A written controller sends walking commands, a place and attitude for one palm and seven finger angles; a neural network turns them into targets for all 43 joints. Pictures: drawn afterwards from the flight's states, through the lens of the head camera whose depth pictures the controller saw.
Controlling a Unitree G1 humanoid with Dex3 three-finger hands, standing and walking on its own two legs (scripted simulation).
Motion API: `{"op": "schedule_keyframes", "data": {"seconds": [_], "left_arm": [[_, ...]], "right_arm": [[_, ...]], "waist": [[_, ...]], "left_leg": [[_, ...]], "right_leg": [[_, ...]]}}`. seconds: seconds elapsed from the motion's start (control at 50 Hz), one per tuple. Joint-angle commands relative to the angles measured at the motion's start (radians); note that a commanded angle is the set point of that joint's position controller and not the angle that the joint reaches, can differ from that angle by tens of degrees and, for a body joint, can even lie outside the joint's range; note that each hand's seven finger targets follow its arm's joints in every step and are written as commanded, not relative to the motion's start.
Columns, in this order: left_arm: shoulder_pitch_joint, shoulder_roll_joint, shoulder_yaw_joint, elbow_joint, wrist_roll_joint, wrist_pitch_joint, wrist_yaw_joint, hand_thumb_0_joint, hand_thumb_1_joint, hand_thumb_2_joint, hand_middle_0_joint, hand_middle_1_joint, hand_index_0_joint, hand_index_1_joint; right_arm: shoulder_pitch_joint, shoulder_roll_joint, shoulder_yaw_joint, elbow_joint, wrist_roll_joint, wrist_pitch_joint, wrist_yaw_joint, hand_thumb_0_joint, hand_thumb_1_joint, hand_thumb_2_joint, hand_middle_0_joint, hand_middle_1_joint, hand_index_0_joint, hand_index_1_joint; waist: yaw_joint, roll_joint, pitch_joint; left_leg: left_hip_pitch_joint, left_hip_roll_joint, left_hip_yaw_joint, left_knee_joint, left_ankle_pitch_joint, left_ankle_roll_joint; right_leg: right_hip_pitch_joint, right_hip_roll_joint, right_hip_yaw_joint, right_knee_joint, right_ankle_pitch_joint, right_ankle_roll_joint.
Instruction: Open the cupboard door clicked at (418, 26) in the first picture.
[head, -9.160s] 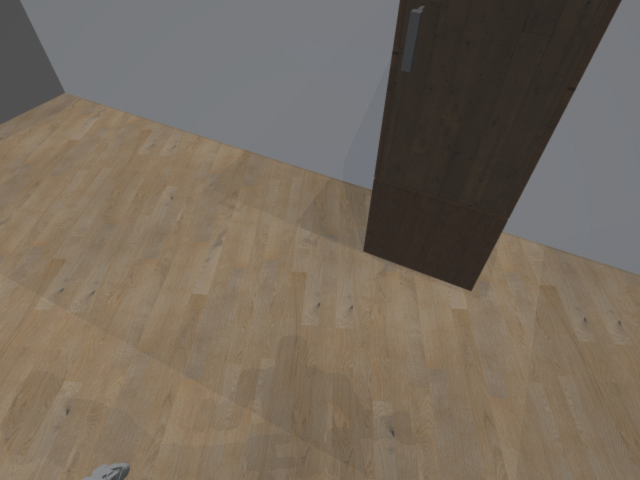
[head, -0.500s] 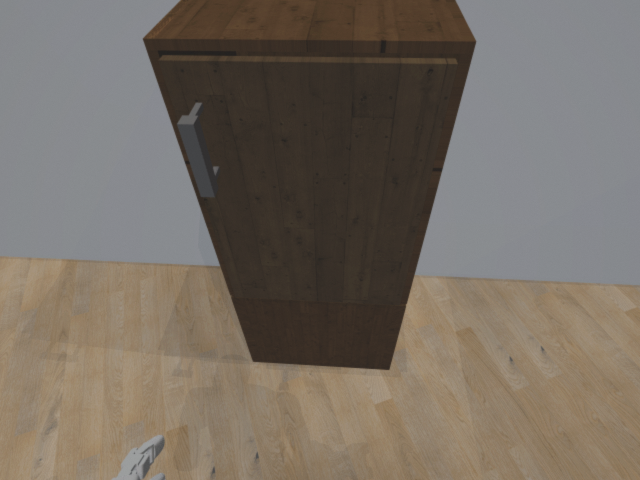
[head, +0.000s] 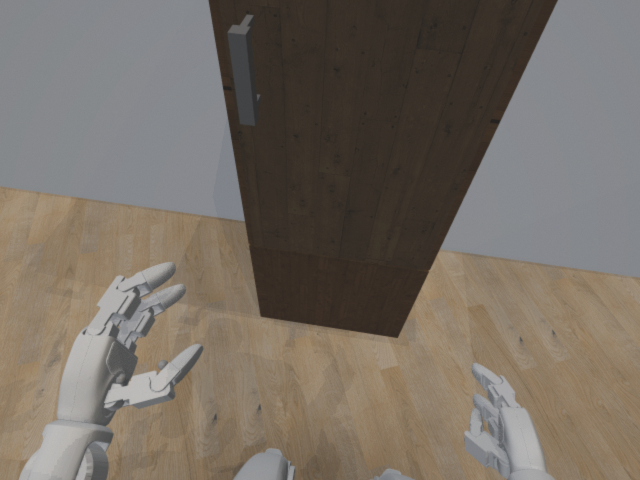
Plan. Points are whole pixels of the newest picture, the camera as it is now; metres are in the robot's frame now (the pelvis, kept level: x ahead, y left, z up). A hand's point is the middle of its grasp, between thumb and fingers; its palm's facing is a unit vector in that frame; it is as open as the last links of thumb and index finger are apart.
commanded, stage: raise the hand with hooked fingers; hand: left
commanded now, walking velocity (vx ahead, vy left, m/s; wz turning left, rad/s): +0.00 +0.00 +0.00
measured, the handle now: (248, 71) +0.61 +0.18 +0.18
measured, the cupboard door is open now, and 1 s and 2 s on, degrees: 0 0 0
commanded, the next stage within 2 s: move the hooked fingers beside the handle in 1.48 s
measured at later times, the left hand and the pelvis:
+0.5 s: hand (129, 289) +0.27 +0.24 +0.12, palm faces -0.04 -1.00 -0.07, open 12.8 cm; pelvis +0.02 +0.02 +0.03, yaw -2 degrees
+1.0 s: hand (79, 191) +0.32 +0.28 +0.20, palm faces +0.04 -1.00 -0.06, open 14.0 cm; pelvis +0.03 +0.00 +0.05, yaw -1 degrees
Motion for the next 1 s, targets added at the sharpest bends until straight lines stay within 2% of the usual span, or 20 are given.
{"op": "schedule_keyframes", "data": {"seconds": [0.0, 0.02, 0.06, 0.12, 0.16, 0.2, 0.26, 0.3, 0.38, 0.42, 0.46, 0.52, 0.56, 0.64, 0.68, 0.72, 0.82, 0.88, 0.94, 0.98], "left_arm": [[-0.103, 0.148, 0.047, -0.078, -0.018, 0.112, -0.089, 0.0, 0.153, 0.58, -0.253, -0.78, -0.253, -0.78], [-0.061, 0.172, 0.097, -0.016, -0.031, 0.174, -0.096, 0.0, 0.13, 0.57, -0.255, -0.795, -0.255, -0.795], [-0.076, 0.186, 0.148, -0.079, -0.071, 0.246, -0.087, 0.0, 0.083, 0.55, -0.258, -0.825, -0.258, -0.825], [-0.095, 0.218, 0.249, -0.165, -0.116, 0.257, -0.026, 0.0, 0.013, 0.52, -0.263, -0.87, -0.263, -0.87], [-0.115, 0.2, 0.235, -0.24, -0.099, 0.208, 0.017, 0.0, -0.033, 0.5, -0.267, -0.9, -0.267, -0.9], [-0.16, 0.168, 0.18, -0.257, -0.072, 0.161, 0.041, 0.0, -0.08, 0.48, -0.27, -0.93, -0.27, -0.93], [-0.223, 0.16, 0.126, -0.213, -0.044, 0.133, 0.018, 0.0, -0.15, 0.45, -0.275, -0.975, -0.275, -0.975], [-0.251, 0.171, 0.113, -0.178, -0.035, 0.151, -0.015, 0.0, -0.197, 0.43, -0.278, -1.005, -0.278, -1.005], [-0.319, 0.273, 0.197, -0.136, -0.054, 0.226, -0.069, 0.0, -0.29, 0.39, -0.285, -1.065, -0.285, -1.065], [-0.351, 0.322, 0.259, -0.139, -0.073, 0.252, -0.07, 0.0, -0.337, 0.37, -0.288, -1.095, -0.288, -1.095], [-0.384, 0.336, 0.297, -0.161, -0.094, 0.254, -0.065, 0.0, -0.383, 0.35, -0.292, -1.125, -0.292, -1.125], [-0.423, 0.336, 0.314, -0.123, -0.112, 0.262, -0.071, 0.0, -0.453, 0.32, -0.297, -1.17, -0.297, -1.17], [-0.466, 0.312, 0.278, -0.088, -0.104, 0.28, -0.088, 0.0, -0.5, 0.3, -0.3, -1.2, -0.3, -1.2], [-0.525, 0.314, 0.249, 0.02, -0.094, 0.361, -0.149, 0.0, -0.5, 0.3, -0.3, -1.2, -0.3, -1.2], [-0.566, 0.352, 0.275, 0.04, -0.094, 0.392, -0.173, 0.0, -0.5, 0.3, -0.3, -1.2, -0.3, -1.2], [-0.597, 0.411, 0.326, 0.056, -0.101, 0.408, -0.185, 0.0, -0.5, 0.3, -0.3, -1.2, -0.3, -1.2], [-0.734, 0.502, 0.408, 0.004, -0.119, 0.366, -0.184, 0.0, -0.5, 0.3, -0.3, -1.2, -0.3, -1.2], [-0.767, 0.483, 0.388, 0.048, -0.115, 0.362, -0.195, 0.0, -0.5, 0.3, -0.3, -1.2, -0.3, -1.2], [-0.791, 0.482, 0.365, 0.151, -0.108, 0.405, -0.222, 0.0, -0.5, 0.3, -0.3, -1.2, -0.3, -1.2], [-0.775, 0.471, 0.347, 0.209, -0.102, 0.443, -0.239, 0.0, -0.5, 0.3, -0.3, -1.2, -0.3, -1.2]], "right_arm": [[-0.019, -0.157, -0.054, -0.142, 0.03, -0.05, -0.036, 0.0, -0.9, -0.9, 0.2, 0.3, 0.2, 0.3], [-0.036, -0.158, -0.053, -0.147, 0.036, -0.044, -0.039, 0.0, -0.9, -0.9, 0.2, 0.3, 0.2, 0.3], [-0.06, -0.147, -0.047, -0.17, 0.039, -0.038, -0.045, 0.0, -0.9, -0.9, 0.2, 0.3, 0.2, 0.3], [-0.065, -0.128, -0.035, -0.171, 0.024, -0.041, -0.045, 0.0, -0.9, -0.9, 0.2, 0.3, 0.2, 0.3], [-0.035, -0.12, -0.035, -0.16, 0.02, -0.056, -0.034, 0.0, -0.9, -0.9, 0.2, 0.3, 0.2, 0.3], [-0.008, -0.127, -0.035, -0.139, 0.014, -0.071, -0.023, 0.0, -0.9, -0.9, 0.2, 0.3, 0.2, 0.3], [0.012, -0.151, -0.04, -0.115, 0.016, -0.088, -0.02, 0.0, -0.9, -0.9, 0.2, 0.3, 0.2, 0.3], [0.018, -0.163, -0.043, -0.103, 0.024, -0.096, -0.027, 0.0, -0.9, -0.9, 0.2, 0.3, 0.2, 0.3], [0.006, -0.176, -0.044, -0.098, 0.036, -0.094, -0.051, 0.0, -0.9, -0.9, 0.2, 0.3, 0.2, 0.3], [-0.001, -0.175, -0.038, -0.101, 0.032, -0.09, -0.059, 0.0, -0.9, -0.9, 0.2, 0.3, 0.2, 0.3], [-0.008, -0.163, -0.033, -0.099, 0.032, -0.089, -0.061, 0.0, -0.9, -0.9, 0.2, 0.3, 0.2, 0.3], [-0.007, -0.16, -0.025, -0.089, 0.029, -0.085, -0.06, 0.0, -0.9, -0.9, 0.2, 0.3, 0.2, 0.3], [-0.01, -0.16, -0.022, -0.081, 0.035, -0.083, -0.057, 0.0, -0.9, -0.9, 0.2, 0.3, 0.2, 0.3], [-0.01, -0.172, -0.02, -0.079, 0.043, -0.071, -0.065, 0.0, -0.9, -0.9, 0.2, 0.3, 0.2, 0.3], [-0.017, -0.177, -0.02, -0.084, 0.046, -0.062, -0.074, 0.0, -0.9, -0.9, 0.2, 0.3, 0.2, 0.3], [-0.025, -0.178, -0.014, -0.085, 0.042, -0.054, -0.077, 0.0, -0.9, -0.9, 0.2, 0.3, 0.2, 0.3], [-0.039, -0.166, -0.005, -0.09, 0.034, -0.051, -0.08, 0.0, -0.9, -0.9, 0.2, 0.3, 0.2, 0.3], [-0.035, -0.163, -0.004, -0.077, 0.041, -0.051, -0.083, 0.0, -0.9, -0.9, 0.2, 0.3, 0.2, 0.3], [-0.036, -0.171, -0.003, -0.069, 0.049, -0.045, -0.085, 0.0, -0.9, -0.9, 0.2, 0.3, 0.2, 0.3], [-0.028, -0.175, -0.007, -0.071, 0.052, -0.04, -0.087, 0.0, -0.9, -0.9, 0.2, 0.3, 0.2, 0.3]], "waist": [[-0.065, 0.017, -0.135], [-0.036, -0.007, -0.131], [-0.007, -0.011, -0.176], [0.029, -0.017, -0.2], [0.018, 0.046, -0.195], [-0.018, 0.064, -0.149], [-0.054, 0.057, -0.111], [-0.062, 0.076, -0.112], [-0.039, 0.066, -0.142], [-0.019, 0.066, -0.15], [-0.008, 0.085, -0.177], [-0.004, 0.093, -0.145], [-0.017, 0.127, -0.111], [-0.029, 0.069, -0.078], [-0.028, 0.034, -0.09], [-0.018, 0.045, -0.099], [-0.009, 0.067, -0.172], [-0.02, 0.11, -0.167], [-0.025, 0.085, -0.097], [-0.025, 0.086, -0.089]], "left_leg": [[0.112, -0.007, -0.034, -0.263, 0.076, 0.008], [0.114, -0.007, -0.038, -0.287, 0.083, 0.005], [0.14, -0.013, -0.026, -0.318, 0.113, 0.0], [0.179, -0.007, -0.034, -0.349, 0.2, -0.009], [0.225, 0.002, -0.031, -0.367, 0.252, -0.019], [0.248, 0.009, -0.033, -0.371, 0.244, -0.021], [0.261, 0.013, -0.043, -0.378, 0.206, -0.018], [0.276, 0.014, -0.052, -0.391, 0.176, -0.018], [0.309, 0.008, -0.052, -0.426, 0.177, -0.011], [0.336, 0.007, -0.056, -0.441, 0.236, -0.014], [0.38, 0.006, -0.05, -0.45, 0.32, -0.023], [0.404, 0.004, -0.042, -0.455, 0.388, -0.028], [0.422, 0.006, -0.036, -0.466, 0.408, -0.031], [0.427, 0.004, -0.033, -0.488, 0.362, -0.015], [0.428, 0.0, -0.033, -0.496, 0.341, -0.006], [0.437, -0.007, -0.025, -0.493, 0.343, -0.001], [0.497, -0.009, -0.023, -0.504, 0.396, 0.0], [0.525, -0.009, -0.015, -0.515, 0.416, 0.0], [0.496, -0.009, -0.013, -0.533, 0.372, 0.004], [0.491, -0.012, -0.013, -0.539, 0.367, 0.005]], "right_leg": [[0.09, 0.025, 0.103, -0.241, 0.015, 0.011], [0.123, 0.028, 0.094, -0.25, 0.016, 0.007], [0.184, 0.016, 0.087, -0.266, 0.037, 0.014], [0.245, 0.028, 0.062, -0.253, 0.115, 0.007], [0.226, 0.032, 0.048, -0.242, 0.158, 0.003], [0.172, 0.036, 0.045, -0.246, 0.147, 0.004], [0.148, 0.037, 0.049, -0.26, 0.123, 0.005], [0.148, 0.032, 0.053, -0.272, 0.113, 0.007], [0.227, 0.024, 0.062, -0.316, 0.128, 0.006], [0.268, 0.03, 0.057, -0.324, 0.174, 0.001], [0.307, 0.03, 0.052, -0.332, 0.24, 0.0], [0.33, 0.039, 0.054, -0.349, 0.303, -0.005], [0.32, 0.034, 0.054, -0.362, 0.323, -0.002], [0.332, 0.033, 0.061, -0.401, 0.318, 0.0], [0.346, 0.031, 0.065, -0.417, 0.308, 0.002], [0.369, 0.032, 0.08, -0.434, 0.313, 0.0], [0.43, 0.034, 0.092, -0.453, 0.36, -0.002], [0.427, 0.031, 0.09, -0.464, 0.39, -0.001], [0.412, 0.028, 0.094, -0.486, 0.363, 0.001], [0.404, 0.023, 0.094, -0.491, 0.358, 0.002]]}}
